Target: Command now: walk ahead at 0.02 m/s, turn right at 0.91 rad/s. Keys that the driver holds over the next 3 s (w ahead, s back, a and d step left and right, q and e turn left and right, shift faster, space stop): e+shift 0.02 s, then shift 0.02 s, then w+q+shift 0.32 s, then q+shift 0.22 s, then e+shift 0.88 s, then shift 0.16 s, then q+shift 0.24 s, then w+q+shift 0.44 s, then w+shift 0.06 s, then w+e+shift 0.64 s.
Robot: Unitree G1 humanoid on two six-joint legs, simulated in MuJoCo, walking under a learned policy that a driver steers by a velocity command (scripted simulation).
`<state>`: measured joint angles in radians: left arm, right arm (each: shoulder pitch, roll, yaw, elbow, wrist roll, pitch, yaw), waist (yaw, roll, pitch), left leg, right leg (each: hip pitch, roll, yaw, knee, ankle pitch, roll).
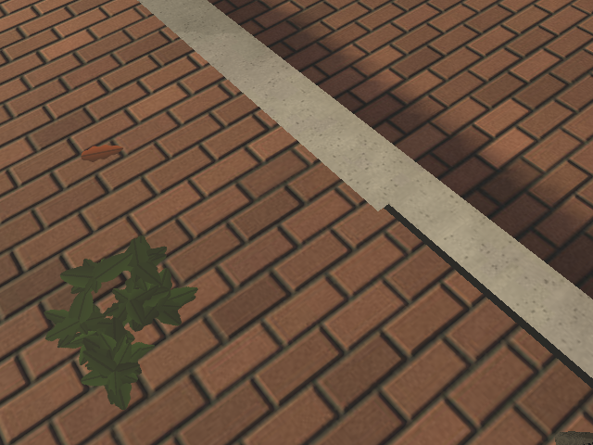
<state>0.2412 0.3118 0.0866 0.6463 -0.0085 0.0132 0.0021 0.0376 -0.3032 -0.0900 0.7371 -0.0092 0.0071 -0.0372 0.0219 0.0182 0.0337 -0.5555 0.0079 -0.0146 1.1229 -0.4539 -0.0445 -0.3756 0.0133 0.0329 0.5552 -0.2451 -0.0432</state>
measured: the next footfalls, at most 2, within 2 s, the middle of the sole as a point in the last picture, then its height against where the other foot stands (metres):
left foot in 0.42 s outside the picture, level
right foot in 0.84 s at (292, 396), level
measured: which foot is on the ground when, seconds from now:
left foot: up 0.00-0.40, down 0.42-0.86, up 0.88-1.00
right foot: down 0.00-0.44, up 0.46-0.82, down 0.84-1.00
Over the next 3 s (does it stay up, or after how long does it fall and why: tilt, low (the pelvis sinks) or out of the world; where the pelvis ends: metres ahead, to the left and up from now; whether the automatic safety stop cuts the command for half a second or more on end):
stays up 1.17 0.29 0.00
